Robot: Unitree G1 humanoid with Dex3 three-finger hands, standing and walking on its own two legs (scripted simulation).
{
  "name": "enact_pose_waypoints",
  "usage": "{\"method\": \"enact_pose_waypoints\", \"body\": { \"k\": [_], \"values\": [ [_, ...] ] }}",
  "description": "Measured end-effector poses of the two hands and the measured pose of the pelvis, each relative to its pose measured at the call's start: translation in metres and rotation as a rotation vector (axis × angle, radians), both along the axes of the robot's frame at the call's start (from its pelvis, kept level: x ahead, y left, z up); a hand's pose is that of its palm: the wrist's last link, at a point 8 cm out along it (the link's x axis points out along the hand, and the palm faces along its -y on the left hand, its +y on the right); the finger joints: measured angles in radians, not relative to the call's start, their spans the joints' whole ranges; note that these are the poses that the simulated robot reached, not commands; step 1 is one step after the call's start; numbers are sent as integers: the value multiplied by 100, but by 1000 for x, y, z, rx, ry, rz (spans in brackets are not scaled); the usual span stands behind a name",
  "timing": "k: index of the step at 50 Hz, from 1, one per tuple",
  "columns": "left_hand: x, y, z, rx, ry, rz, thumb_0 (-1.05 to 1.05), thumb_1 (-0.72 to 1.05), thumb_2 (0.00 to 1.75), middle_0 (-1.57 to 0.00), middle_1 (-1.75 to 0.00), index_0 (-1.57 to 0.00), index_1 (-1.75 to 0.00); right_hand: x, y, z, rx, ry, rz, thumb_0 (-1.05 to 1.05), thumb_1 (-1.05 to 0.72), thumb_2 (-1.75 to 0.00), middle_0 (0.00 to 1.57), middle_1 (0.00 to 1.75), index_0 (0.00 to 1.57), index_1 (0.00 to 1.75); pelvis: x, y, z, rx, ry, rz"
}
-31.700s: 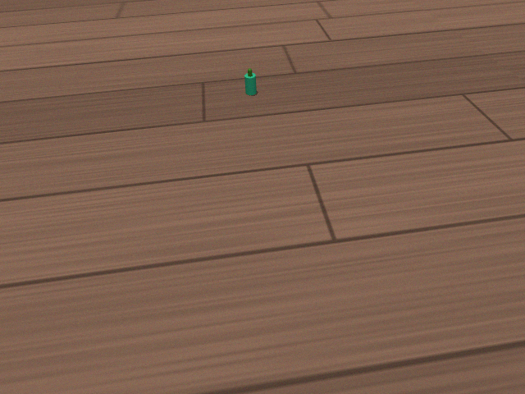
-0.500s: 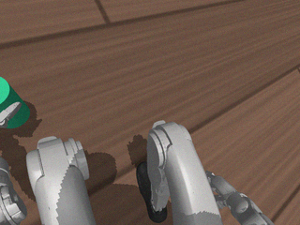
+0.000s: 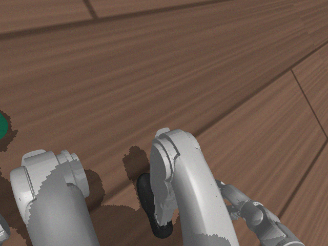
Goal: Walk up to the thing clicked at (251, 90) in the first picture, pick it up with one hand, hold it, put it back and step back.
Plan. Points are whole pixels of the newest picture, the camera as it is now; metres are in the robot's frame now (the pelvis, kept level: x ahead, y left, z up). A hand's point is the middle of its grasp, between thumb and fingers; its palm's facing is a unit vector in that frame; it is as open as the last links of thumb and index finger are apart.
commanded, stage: lower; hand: left
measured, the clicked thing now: out of the picture +0.42 +0.32 -0.17
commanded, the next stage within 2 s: loosen in 0.48 s
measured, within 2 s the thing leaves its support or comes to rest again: rests again in 1.64 s
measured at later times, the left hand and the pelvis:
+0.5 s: hand out of the picture +0.42 +0.32 -0.16, palm faces +0.48 -0.88 -0.01, open 9.6 cm; pelvis +0.00 +0.01 +0.00, yaw -2 degrees
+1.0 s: hand out of the picture +0.43 +0.32 -0.16, palm faces +0.47 -0.88 +0.01, open 10.9 cm; pelvis -0.01 +0.01 +0.00, yaw -3 degrees
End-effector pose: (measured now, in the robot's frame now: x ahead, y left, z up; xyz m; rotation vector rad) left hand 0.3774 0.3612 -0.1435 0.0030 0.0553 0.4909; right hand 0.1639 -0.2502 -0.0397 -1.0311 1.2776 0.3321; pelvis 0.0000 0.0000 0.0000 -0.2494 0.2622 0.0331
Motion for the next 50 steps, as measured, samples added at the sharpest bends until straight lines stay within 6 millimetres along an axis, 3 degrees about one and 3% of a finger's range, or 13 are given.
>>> {"method": "enact_pose_waypoints", "body": {
  "k": [33,44,50],
  "values": [
    [2,-3,-18,-8,-19,8,2,-51,102,-69,-103,-90,-115,4,16,13,-42,-7,94,-1,-91,-90,21,30,21,30,-5,7,-2,-37,-51,-25],
    [2,-3,-18,-10,-24,2,1,-42,77,-77,-86,-96,-96,3,22,15,-44,-4,104,-1,-92,-90,21,30,21,30,-7,9,-1,-48,-58,-30],
    [5,-4,-21,-16,-23,-3,0,-42,58,-75,-73,-85,-78,0,25,16,-47,1,102,-1,-92,-90,21,30,21,30,-7,10,0,-56,-59,-32]
  ]
}}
